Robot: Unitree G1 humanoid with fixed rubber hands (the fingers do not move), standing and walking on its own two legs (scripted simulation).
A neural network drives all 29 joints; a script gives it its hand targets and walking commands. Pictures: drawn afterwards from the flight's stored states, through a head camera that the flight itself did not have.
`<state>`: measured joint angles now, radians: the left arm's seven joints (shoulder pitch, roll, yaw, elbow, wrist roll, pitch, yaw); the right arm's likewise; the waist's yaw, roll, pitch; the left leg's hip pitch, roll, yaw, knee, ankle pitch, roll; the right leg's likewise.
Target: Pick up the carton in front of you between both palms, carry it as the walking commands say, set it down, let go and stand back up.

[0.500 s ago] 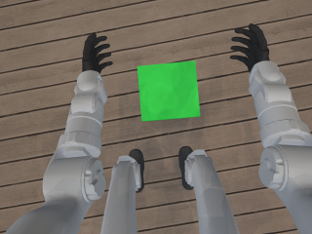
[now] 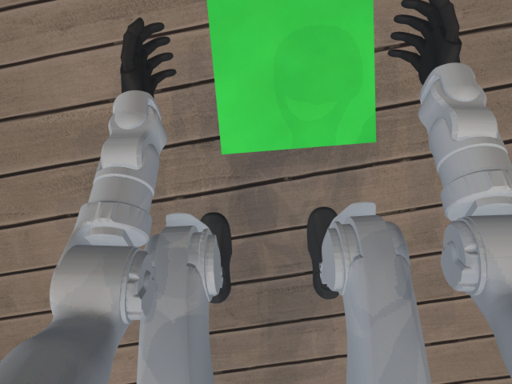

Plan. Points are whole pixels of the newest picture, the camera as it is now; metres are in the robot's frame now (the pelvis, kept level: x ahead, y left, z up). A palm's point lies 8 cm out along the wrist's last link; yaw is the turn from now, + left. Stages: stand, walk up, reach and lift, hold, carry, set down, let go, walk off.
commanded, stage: reach and lift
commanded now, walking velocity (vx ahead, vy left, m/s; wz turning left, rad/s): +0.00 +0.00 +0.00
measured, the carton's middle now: (287, 88) +0.49 -0.05 -0.30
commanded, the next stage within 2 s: none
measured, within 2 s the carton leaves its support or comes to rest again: leaves its support in 1.04 s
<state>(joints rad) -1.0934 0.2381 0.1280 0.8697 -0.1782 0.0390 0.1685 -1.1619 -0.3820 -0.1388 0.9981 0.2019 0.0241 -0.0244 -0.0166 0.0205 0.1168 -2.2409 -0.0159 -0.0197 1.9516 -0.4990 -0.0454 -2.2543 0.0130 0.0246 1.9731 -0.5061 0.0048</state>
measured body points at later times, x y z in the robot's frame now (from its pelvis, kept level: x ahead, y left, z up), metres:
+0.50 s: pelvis +0.00 +0.00 -0.06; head +0.36 -0.03 +0.20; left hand +0.55 +0.14 -0.23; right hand +0.51 -0.23 -0.25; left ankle +0.12 +0.13 -0.39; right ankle +0.11 -0.12 -0.39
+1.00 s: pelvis -0.01 +0.00 -0.04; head +0.35 -0.03 +0.23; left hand +0.53 +0.10 -0.23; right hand +0.50 -0.20 -0.24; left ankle +0.12 +0.13 -0.39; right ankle +0.11 -0.12 -0.39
